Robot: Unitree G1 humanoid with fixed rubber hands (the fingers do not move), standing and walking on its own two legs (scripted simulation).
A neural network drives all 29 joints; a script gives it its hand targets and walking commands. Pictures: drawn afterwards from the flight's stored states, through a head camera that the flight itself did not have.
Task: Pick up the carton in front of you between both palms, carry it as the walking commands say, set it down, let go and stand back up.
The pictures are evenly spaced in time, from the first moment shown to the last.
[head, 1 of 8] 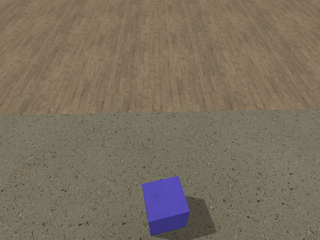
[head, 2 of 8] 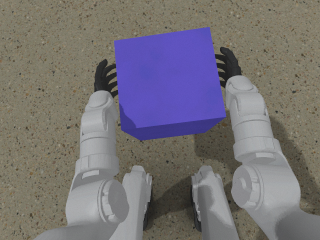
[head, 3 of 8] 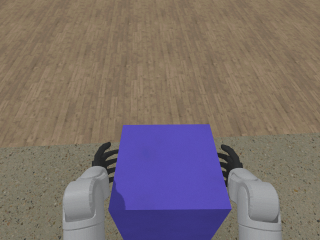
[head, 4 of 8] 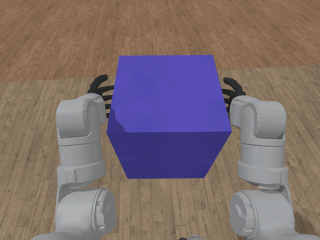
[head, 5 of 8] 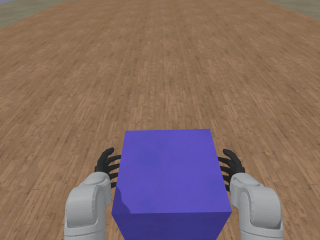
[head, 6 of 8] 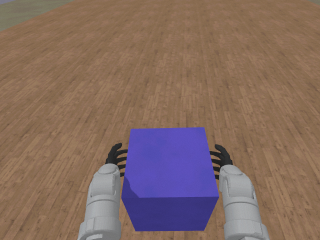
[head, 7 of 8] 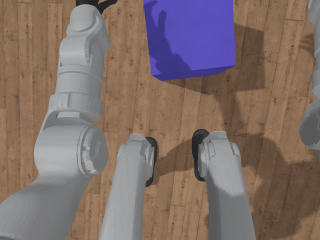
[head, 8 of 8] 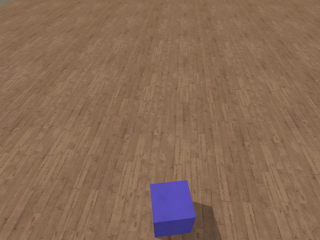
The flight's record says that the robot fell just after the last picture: no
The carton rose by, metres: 1.02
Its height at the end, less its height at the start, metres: +0.30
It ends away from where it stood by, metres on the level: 6.05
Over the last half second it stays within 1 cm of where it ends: yes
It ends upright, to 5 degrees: yes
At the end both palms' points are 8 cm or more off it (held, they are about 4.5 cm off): yes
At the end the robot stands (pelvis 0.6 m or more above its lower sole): yes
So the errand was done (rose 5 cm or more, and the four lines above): yes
